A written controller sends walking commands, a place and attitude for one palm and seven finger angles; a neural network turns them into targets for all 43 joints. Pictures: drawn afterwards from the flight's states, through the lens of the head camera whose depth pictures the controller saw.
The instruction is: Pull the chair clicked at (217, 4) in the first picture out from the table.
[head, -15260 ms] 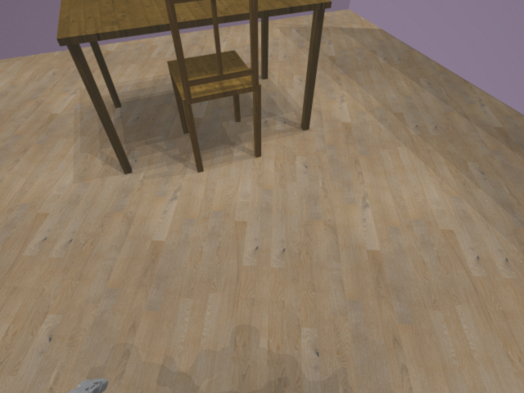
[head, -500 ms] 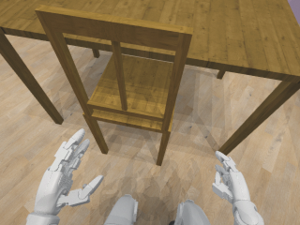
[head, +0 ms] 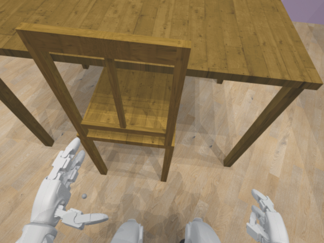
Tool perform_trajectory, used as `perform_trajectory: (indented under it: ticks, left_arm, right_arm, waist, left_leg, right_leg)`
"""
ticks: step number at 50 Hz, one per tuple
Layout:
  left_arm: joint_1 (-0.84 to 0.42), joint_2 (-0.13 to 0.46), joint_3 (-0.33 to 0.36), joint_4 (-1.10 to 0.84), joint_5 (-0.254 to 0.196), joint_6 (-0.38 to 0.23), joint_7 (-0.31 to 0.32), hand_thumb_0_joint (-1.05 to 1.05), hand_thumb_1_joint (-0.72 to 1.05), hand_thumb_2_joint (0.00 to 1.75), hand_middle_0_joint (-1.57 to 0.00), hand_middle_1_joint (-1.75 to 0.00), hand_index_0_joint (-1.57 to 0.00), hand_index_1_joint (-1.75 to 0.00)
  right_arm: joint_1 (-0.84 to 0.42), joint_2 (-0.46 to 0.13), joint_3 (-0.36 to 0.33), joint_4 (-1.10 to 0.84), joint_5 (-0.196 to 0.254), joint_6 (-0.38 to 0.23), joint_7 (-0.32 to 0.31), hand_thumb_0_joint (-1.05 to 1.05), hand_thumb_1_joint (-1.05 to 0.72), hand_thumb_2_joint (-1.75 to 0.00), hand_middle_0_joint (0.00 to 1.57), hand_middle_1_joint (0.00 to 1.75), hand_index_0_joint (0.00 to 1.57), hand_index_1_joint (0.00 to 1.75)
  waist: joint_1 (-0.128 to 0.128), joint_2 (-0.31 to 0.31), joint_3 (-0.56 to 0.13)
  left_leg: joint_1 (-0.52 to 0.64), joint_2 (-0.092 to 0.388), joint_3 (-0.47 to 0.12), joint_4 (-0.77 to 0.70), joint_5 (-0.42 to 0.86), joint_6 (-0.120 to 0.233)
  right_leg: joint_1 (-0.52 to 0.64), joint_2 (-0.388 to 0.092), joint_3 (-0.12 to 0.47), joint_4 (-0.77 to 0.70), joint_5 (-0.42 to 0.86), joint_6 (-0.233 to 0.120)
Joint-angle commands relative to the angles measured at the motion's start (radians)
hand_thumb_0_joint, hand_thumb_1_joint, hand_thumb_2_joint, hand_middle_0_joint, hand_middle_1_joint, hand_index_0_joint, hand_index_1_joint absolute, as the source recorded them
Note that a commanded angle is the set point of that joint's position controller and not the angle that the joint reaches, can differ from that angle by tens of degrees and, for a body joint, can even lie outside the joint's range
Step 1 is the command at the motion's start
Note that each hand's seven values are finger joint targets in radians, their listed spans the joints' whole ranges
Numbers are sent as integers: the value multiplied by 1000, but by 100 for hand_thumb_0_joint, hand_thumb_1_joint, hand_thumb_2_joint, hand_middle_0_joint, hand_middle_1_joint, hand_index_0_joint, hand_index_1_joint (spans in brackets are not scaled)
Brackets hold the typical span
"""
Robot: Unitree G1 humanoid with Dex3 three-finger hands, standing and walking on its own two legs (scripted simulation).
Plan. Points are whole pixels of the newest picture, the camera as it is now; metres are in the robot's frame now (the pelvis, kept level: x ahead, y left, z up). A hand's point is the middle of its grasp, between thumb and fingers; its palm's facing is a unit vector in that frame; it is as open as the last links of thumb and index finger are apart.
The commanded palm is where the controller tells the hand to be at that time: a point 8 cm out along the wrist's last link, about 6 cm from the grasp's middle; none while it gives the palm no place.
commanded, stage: raise the hand toward the chair's back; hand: left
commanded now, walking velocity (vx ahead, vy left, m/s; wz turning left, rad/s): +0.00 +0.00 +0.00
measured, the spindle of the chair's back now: (117, 98) +0.49 +0.16 +0.02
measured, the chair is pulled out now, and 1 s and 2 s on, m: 0.00 0.00 0.00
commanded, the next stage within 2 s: aim the fingers beside a spindle in 1.00 s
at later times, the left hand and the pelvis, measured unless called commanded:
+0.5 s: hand (72, 177) +0.25 +0.20 +0.05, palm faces -0.04 -1.00 -0.07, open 16.9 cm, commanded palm +0.23 +0.26 +0.06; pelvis +0.01 +0.00 +0.01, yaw +1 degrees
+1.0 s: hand (73, 177) +0.25 +0.20 +0.05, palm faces -0.04 -1.00 -0.07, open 16.9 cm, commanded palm +0.23 +0.26 +0.06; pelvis +0.01 -0.01 +0.02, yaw +0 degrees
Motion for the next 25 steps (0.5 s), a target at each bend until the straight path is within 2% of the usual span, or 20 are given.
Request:
perform_trajectory:
  ticks: [1,2,3,4,9,12,14,16,18,19,23,25]
  left_arm:
    - [-25,101,92,-192,-27,-69,5,0,-41,34,-7,-9,-7,-9]
    - [-19,112,105,-152,-24,-58,-4,0,-43,33,-7,-9,-7,-9]
    - [-44,104,92,-168,-26,-59,-15,0,-45,32,-6,-9,-6,-9]
    - [-56,107,97,-170,-29,-58,-22,0,-48,31,-6,-8,-6,-8]
    - [-88,127,121,-156,-40,-43,-53,0,-50,30,-6,-8,-6,-8]
    - [-122,145,146,-124,-50,-36,-68,0,-50,30,-6,-8,-6,-8]
    - [-145,142,146,-123,-57,-36,-82,0,-50,30,-6,-8,-6,-8]
    - [-159,154,163,-122,-63,-36,-92,0,-50,30,-6,-8,-6,-8]
    - [-163,162,173,-106,-65,-32,-98,0,-50,30,-6,-8,-6,-8]
    - [-176,162,170,-110,-67,-32,-103,0,-50,30,-6,-8,-6,-8]
    - [-199,182,194,-72,-76,-22,-109,0,-50,30,-6,-8,-6,-8]
    - [-215,202,213,-81,-81,-27,-111,0,-50,30,-6,-8,-6,-8]
  right_arm:
    - [-36,-107,-37,-152,-5,-49,0,0,-90,-90,20,30,20,30]
    - [-37,-109,-38,-152,-4,-43,-1,0,-90,-90,20,30,20,30]
    - [-34,-111,-36,-155,-4,-43,0,0,-90,-90,20,30,20,30]
    - [-34,-111,-35,-155,-4,-42,0,0,-90,-90,20,30,20,30]
    - [-25,-112,-31,-154,-4,-44,1,0,-90,-90,20,30,20,30]
    - [-27,-115,-27,-145,-4,-45,-2,0,-90,-90,20,30,20,30]
    - [-24,-117,-27,-141,-2,-47,-3,0,-90,-90,20,30,20,30]
    - [-23,-118,-26,-138,-3,-52,-3,0,-90,-90,20,30,20,30]
    - [-21,-121,-24,-135,-1,-52,-3,0,-90,-90,20,30,20,30]
    - [-23,-122,-25,-133,1,-54,-4,0,-90,-90,20,30,20,30]
    - [-23,-127,-22,-129,3,-55,-5,0,-90,-90,20,30,20,30]
    - [-19,-128,-25,-125,3,-59,-6,0,-90,-90,20,30,20,30]
  waist:
    - [13,52,-214]
    - [13,39,-195]
    - [5,45,-209]
    - [8,64,-214]
    - [7,61,-239]
    - [3,31,-228]
    - [-2,35,-234]
    - [6,52,-255]
    - [7,38,-258]
    - [5,58,-255]
    - [7,44,-235]
    - [10,57,-259]
  left_leg:
    - [136,-23,-51,-239,298,-23]
    - [129,-23,-49,-237,301,-21]
    - [139,-23,-46,-232,310,-20]
    - [145,-24,-45,-234,312,-22]
    - [180,-22,-45,-232,383,-23]
    - [166,-22,-48,-229,372,-22]
    - [173,-22,-46,-229,373,-22]
    - [180,-24,-44,-230,391,-22]
    - [182,-24,-45,-235,404,-22]
    - [193,-23,-45,-238,404,-23]
    - [177,-26,-45,-257,360,-20]
    - [191,-27,-42,-261,373,-21]
  right_leg:
    - [212,51,17,-156,131,-28]
    - [213,55,17,-158,139,-30]
    - [216,53,19,-157,156,-27]
    - [218,51,20,-159,158,-27]
    - [247,52,21,-164,231,-26]
    - [250,55,22,-168,227,-25]
    - [253,52,24,-173,232,-23]
    - [267,49,27,-174,248,-24]
    - [279,50,25,-175,258,-24]
    - [268,49,26,-178,253,-24]
    - [278,50,26,-197,209,-23]
    - [294,46,30,-201,222,-22]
